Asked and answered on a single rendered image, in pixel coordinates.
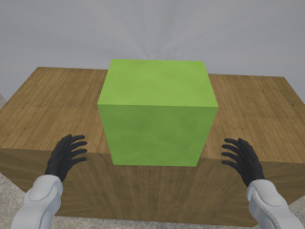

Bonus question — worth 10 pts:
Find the carton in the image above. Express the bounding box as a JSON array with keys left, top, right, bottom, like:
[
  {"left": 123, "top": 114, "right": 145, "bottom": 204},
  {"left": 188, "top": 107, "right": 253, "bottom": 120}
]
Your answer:
[{"left": 97, "top": 59, "right": 218, "bottom": 167}]

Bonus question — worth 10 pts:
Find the robot right hand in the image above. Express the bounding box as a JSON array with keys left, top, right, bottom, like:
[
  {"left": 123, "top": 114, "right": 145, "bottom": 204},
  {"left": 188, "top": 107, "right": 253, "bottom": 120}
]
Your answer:
[{"left": 221, "top": 138, "right": 265, "bottom": 187}]

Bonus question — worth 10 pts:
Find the right robot forearm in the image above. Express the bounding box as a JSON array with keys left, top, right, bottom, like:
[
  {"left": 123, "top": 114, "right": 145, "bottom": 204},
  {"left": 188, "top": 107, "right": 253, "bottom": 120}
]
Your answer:
[{"left": 246, "top": 179, "right": 304, "bottom": 229}]

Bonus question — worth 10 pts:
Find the left robot forearm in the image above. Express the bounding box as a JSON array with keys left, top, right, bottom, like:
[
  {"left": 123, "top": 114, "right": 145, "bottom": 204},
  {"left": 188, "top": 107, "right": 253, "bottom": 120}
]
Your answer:
[{"left": 9, "top": 175, "right": 63, "bottom": 229}]

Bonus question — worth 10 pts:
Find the pedestal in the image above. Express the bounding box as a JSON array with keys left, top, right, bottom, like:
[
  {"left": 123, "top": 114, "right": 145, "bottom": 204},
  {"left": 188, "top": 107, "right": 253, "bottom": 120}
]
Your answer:
[{"left": 0, "top": 67, "right": 305, "bottom": 228}]

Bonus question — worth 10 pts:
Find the robot left hand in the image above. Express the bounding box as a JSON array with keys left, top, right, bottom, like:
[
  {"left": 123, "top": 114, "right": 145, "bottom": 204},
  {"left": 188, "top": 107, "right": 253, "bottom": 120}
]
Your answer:
[{"left": 44, "top": 134, "right": 88, "bottom": 182}]

